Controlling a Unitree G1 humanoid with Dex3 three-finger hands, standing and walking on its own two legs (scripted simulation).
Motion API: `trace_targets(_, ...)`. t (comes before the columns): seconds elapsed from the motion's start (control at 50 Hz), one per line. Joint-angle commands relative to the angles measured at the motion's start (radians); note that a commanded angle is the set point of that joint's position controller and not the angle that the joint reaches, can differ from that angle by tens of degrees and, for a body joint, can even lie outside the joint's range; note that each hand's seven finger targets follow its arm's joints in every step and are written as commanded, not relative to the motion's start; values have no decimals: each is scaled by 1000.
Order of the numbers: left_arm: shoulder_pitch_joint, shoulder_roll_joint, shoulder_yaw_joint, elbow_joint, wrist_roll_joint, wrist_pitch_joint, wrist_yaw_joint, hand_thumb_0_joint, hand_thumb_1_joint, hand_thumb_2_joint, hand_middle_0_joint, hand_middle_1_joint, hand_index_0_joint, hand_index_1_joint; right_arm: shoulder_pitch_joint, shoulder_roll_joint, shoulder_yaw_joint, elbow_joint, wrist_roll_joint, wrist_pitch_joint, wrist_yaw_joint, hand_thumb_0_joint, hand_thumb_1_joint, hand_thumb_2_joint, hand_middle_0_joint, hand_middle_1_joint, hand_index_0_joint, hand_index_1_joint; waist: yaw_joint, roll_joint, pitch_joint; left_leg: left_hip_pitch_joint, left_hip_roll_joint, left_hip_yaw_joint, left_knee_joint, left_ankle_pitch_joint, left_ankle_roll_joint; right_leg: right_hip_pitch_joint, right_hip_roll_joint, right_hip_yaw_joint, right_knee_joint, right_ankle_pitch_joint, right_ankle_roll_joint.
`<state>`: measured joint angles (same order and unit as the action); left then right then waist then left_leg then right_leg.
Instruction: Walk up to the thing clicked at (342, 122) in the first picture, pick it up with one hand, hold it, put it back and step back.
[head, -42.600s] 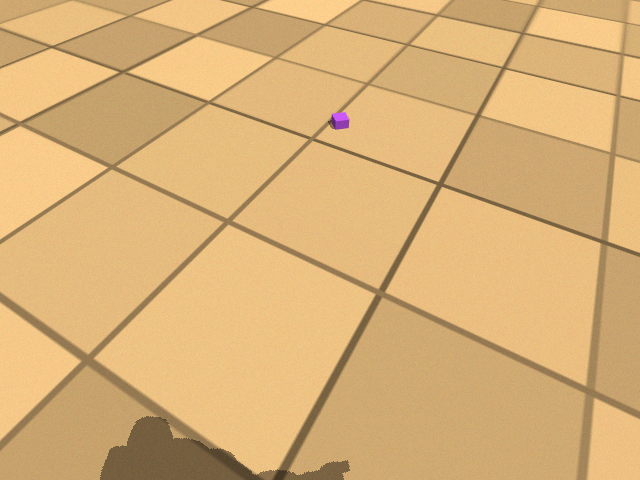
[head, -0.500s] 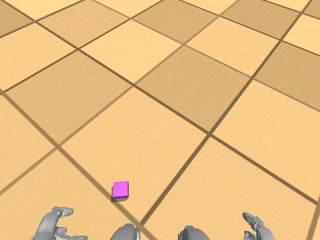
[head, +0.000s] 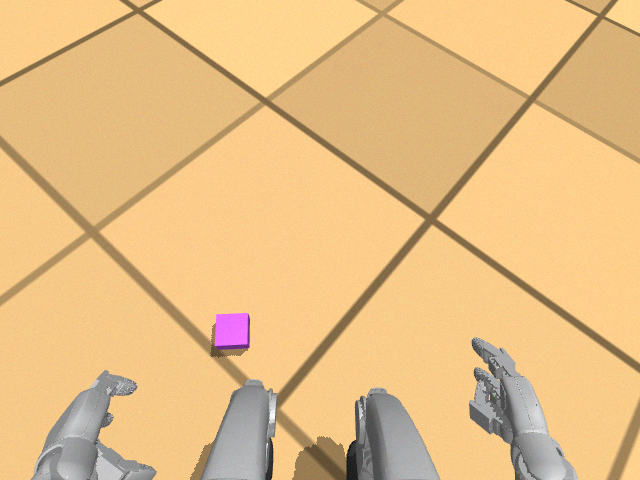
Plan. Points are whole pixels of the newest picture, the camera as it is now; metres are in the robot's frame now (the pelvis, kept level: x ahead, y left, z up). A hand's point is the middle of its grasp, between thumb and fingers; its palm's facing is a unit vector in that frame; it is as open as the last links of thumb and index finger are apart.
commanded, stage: rise first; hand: left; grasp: from above
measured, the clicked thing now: (233, 331) +0.41 +0.21 -0.60
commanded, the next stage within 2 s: none
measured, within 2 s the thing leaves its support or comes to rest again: neither
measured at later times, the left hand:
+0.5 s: hand (169, 371) +0.27 +0.28 -0.35, palm faces -0.46 -0.28 -0.85, open 12.8 cm
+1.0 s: hand (186, 353) +0.32 +0.27 -0.43, palm faces -0.45 -0.05 -0.89, open 12.8 cm
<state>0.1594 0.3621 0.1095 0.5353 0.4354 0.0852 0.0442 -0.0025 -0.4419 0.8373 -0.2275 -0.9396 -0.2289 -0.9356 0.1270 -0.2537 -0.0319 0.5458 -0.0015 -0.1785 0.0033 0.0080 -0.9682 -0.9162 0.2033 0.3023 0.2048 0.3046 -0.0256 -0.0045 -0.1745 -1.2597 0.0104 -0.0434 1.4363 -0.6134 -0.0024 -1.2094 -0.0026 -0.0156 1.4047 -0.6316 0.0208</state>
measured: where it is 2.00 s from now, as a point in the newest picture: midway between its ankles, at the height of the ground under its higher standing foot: outside the picture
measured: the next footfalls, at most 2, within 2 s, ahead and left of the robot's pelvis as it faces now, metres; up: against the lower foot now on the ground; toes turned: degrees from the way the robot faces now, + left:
none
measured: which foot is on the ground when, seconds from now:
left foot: down 0.00-1.00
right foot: down 0.00-1.00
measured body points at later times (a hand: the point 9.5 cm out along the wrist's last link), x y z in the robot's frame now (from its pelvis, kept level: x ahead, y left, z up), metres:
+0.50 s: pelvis -0.07 -0.01 -0.20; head +0.14 +0.01 +0.20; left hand +0.29 +0.29 -0.30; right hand +0.06 -0.28 -0.34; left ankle +0.03 +0.12 -0.59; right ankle +0.01 -0.14 -0.59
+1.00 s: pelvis -0.07 +0.00 -0.26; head +0.14 +0.04 +0.14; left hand +0.34 +0.27 -0.38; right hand +0.02 -0.28 -0.38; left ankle +0.03 +0.12 -0.59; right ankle +0.01 -0.13 -0.59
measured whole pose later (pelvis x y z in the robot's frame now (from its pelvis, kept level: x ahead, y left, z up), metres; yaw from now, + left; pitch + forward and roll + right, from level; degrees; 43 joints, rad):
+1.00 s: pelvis -0.07 +0.00 -0.26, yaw -5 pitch +33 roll -6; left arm -0.65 0.59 0.08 1.21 1.20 -0.21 0.42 0.00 -0.29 0.83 -0.33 -0.71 -0.31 -0.73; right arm 0.10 -0.26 -0.04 0.77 -0.09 -0.07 0.09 0.00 -0.90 -0.90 0.20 0.30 0.20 0.30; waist -0.10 -0.01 -0.12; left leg -2.21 0.01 -0.10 2.28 -0.66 0.00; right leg -2.13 0.03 -0.05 2.23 -0.69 0.04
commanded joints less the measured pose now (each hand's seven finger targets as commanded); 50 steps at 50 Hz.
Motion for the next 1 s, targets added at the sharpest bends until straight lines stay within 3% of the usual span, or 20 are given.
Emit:
trace_targets(0.0, -163, 191, 47, -58, 111, -118, 41, 0, -422, 836, -257, -887, -252, -891, 6, -172, -80, -70, -1, -45, 12, 0, -946, -912, 200, 300, 200, 300, -13, 101, -327, 131, -5, -6, -27, 287, 7, -93, 21, -21, 33, 245, -48)
trace_targets(0.02, -195, 225, 68, -44, 141, -145, 57, 0, -407, 834, -253, -884, -249, -887, 3, -177, -80, -61, -2, -47, 15, 0, -937, -910, 200, 300, 200, 300, -6, 124, -350, 104, -5, -10, 7, 281, 7, -133, 21, -19, 73, 242, -48)
trace_targets(0.06, -206, 230, 53, -31, 182, -186, 80, 0, -393, 826, -273, -877, -269, -881, -1, -188, -84, -50, 0, -46, 22, 0, -940, -911, 200, 300, 200, 300, 3, 140, -416, 93, -4, -20, 55, 303, 3, -203, 21, -25, 138, 247, -51)
trace_targets(0.1, -222, 268, 75, -40, 219, -203, 110, 0, -400, 839, -271, -876, -264, -883, 4, -198, -91, -35, 2, -40, 29, 0, -937, -910, 201, 300, 200, 300, 20, 154, -502, 97, -4, -19, 111, 366, 3, -237, 22, -28, 192, 286, -54)
trace_targets(0.14, -286, 284, 76, -26, 254, -207, 141, 0, -381, 842, -276, -856, -267, -867, 5, -205, -97, -15, 0, -32, 34, 0, -924, -907, 201, 300, 200, 300, 17, 151, -535, 63, -2, -18, 160, 375, 2, -284, 23, -33, 237, 294, -54)
trace_targets(0.2, -430, 278, 46, 66, 316, -208, 174, 0, -390, 857, -280, -840, -265, -857, 14, -204, -100, 19, -2, -20, 36, 0, -923, -908, 201, 300, 200, 300, -7, 109, -527, -67, -7, -12, 225, 262, 6, -354, 27, -40, 271, 227, -51)
trace_targets(0.26, -527, 379, 100, 96, 365, -210, 199, 0, -353, 831, -306, -818, -294, -832, 31, -214, -104, 40, -7, -7, 38, 0, -923, -908, 200, 300, 200, 300, 26, 104, -609, -138, -15, 1, 288, 198, 9, -362, 25, -38, 313, 181, -51)
trace_targets(0.28, -527, 387, 100, 134, 381, -208, 205, 0, -330, 819, -316, -804, -304, -817, 32, -213, -104, 40, -8, -1, 40, 0, -914, -905, 200, 300, 200, 300, 35, 85, -613, -171, -17, 13, 310, 180, 13, -356, 27, -38, 320, 166, -51)
trace_targets(0.32, -615, 397, 90, 146, 405, -216, 215, 0, -309, 815, -329, -780, -317, -795, 37, -209, -105, 52, -12, 10, 41, 0, -910, -905, 200, 300, 200, 300, 20, 50, -633, -226, -20, 27, 350, 132, 19, -358, 30, -36, 328, 129, -49)
trace_targets(0.38, -719, 410, 66, 203, 436, -235, 212, 0, -321, 835, -304, -789, -290, -805, 54, -204, -102, 74, -21, 20, 40, 0, -898, -902, 200, 300, 200, 300, 1, 61, -621, -303, -23, 38, 398, 70, 25, -391, 32, -35, 352, 68, -46)
trace_targets(0.44, -786, 449, 68, 263, 473, -257, 216, 0, -318, 850, -302, -771, -284, -791, 62, -205, -104, 85, -29, 37, 42, 0, -889, -900, 200, 300, 200, 300, -9, 37, -590, -380, -25, 41, 436, 6, 31, -431, 39, -34, 365, -12, -47)
trace_targets(0.52, -825, 458, 57, 342, 532, -288, 240, 0, -300, 846, -299, -752, -283, -769, 67, -202, -92, 101, -35, 58, 46, 0, -881, -897, 200, 299, 200, 299, -13, 33, -534, -452, -33, 38, 470, -61, 35, -504, 45, -43, 395, -94, -53)
trace_targets(0.66, -928, 464, 34, 417, 637, -314, 310, 0, -310, 850, -314, -706, -290, -731, 105, -218, -79, 142, -52, 87, 62, 0, -887, -898, 200, 299, 200, 299, -34, 141, -535, -403, -26, 15, 500, 5, 25, -615, 45, -89, 499, 14, -64)
trace_targets(0.74, -979, 486, 42, 468, 685, -313, 354, 0, -311, 844, -308, -707, -287, -728, 103, -228, -78, 162, -67, 95, 68, 0, -888, -898, 200, 299, 200, 299, -36, 189, -528, -387, -19, 1, 511, -5, 18, -687, 42, -102, 541, 11, -67)
trace_targets(0.76, -985, 461, 23, 484, 695, -312, 361, 0, -305, 836, -315, -705, -295, -725, 103, -229, -78, 166, -70, 95, 70, 0, -890, -898, 200, 299, 200, 299, -45, 204, -514, -386, -16, -9, 506, -16, 14, -715, 41, -110, 558, 5, -67)
trace_targets(0.86, -1032, 460, 19, 510, 740, -305, 399, 0, -311, 840, -316, -694, -293, -717, 117, -228, -77, 180, -81, 100, 79, 0, -890, -898, 200, 299, 200, 299, -56, 221, -563, -371, -17, -7, 540, 50, 14, -719, 43, -114, 588, 68, -65)
trace_targets(0.98, -1058, 468, 19, 573, 767, -302, 428, 0, -284, 808, -332, -691, -315, -708, 120, -224, -73, 193, -97, 98, 88, 0, -892, -898, 200, 299, 200, 299, -76, 190, -543, -428, -17, 1, 589, 62, 24, -723, 47, -114, 606, 85, -58)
